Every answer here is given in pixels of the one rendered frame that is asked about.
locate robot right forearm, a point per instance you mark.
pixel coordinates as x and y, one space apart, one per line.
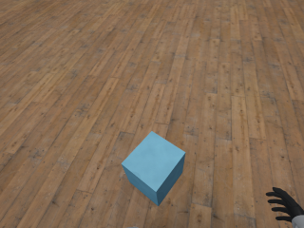
298 221

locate right robot hand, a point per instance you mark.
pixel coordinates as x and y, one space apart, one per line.
291 208

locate carton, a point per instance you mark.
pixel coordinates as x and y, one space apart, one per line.
154 166

